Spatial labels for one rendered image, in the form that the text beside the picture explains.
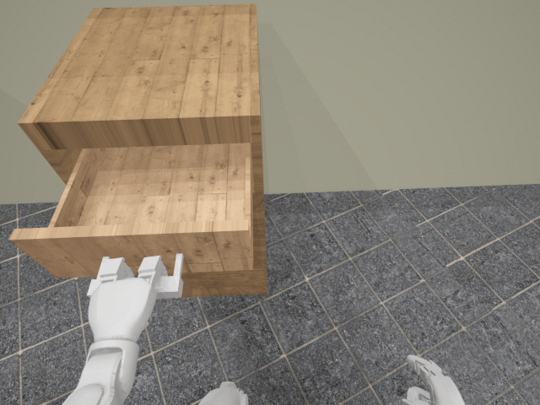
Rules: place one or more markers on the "right robot hand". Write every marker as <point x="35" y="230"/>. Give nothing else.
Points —
<point x="442" y="389"/>

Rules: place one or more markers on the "robot left forearm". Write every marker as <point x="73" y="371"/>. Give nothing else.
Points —
<point x="108" y="374"/>

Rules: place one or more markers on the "left robot hand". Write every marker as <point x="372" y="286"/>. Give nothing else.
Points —
<point x="121" y="308"/>

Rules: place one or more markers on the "robot left shin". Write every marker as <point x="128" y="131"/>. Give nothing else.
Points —
<point x="228" y="384"/>

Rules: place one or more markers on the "cabinet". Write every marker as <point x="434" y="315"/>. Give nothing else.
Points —
<point x="160" y="76"/>

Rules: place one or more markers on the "robot left thigh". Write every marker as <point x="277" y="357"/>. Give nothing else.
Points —
<point x="225" y="396"/>

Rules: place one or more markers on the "handle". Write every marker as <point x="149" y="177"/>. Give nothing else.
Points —
<point x="167" y="287"/>

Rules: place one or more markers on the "drawer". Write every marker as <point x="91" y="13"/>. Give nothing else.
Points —
<point x="138" y="202"/>

